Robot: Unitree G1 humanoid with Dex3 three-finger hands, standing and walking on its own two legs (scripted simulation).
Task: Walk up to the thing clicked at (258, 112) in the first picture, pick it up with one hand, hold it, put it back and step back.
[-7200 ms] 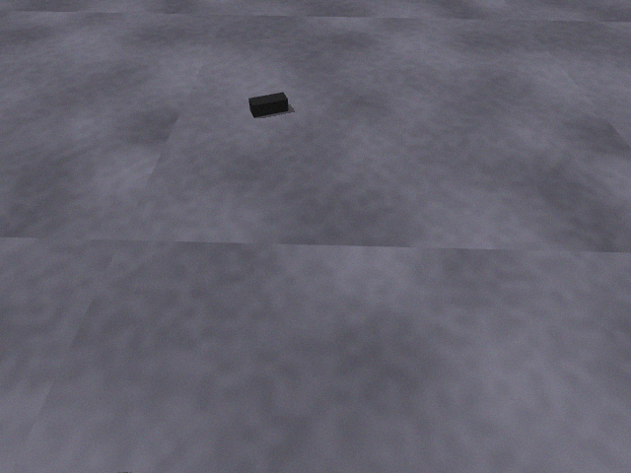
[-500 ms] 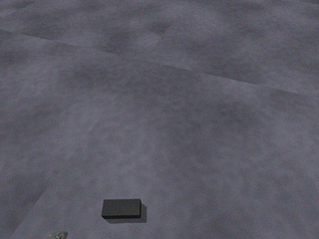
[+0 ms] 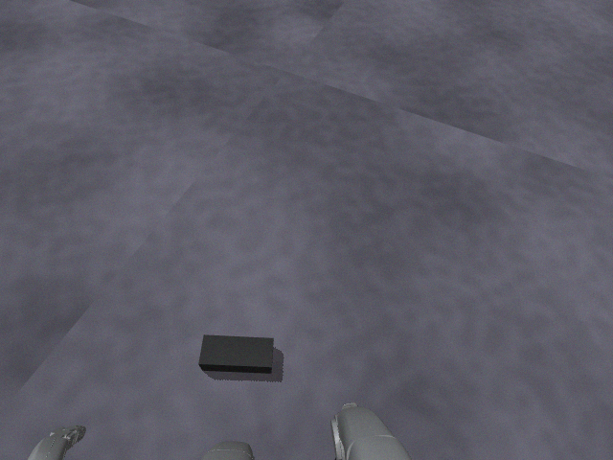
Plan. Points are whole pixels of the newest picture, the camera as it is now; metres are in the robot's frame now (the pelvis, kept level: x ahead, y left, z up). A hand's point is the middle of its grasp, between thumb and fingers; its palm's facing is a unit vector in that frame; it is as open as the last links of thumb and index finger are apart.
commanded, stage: walk up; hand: left
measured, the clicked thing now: (237, 354) +0.42 +0.17 -0.72
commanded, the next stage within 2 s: none
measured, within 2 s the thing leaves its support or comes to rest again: neither
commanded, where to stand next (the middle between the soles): +0.07 -0.05 m, yaw -2 degrees
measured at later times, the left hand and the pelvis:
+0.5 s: hand (181, 419) +0.17 +0.18 -0.15, palm faces -0.10 -0.93 -0.35, open 7.4 cm; pelvis +0.03 -0.06 -0.01, yaw -3 degrees
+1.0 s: hand out of the picture +0.06 +0.29 -0.17, palm faces -0.05 -0.94 -0.35, open 7.4 cm; pelvis -0.01 -0.01 +0.00, yaw -4 degrees
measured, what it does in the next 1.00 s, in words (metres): steps on the spot: right foot, then left foot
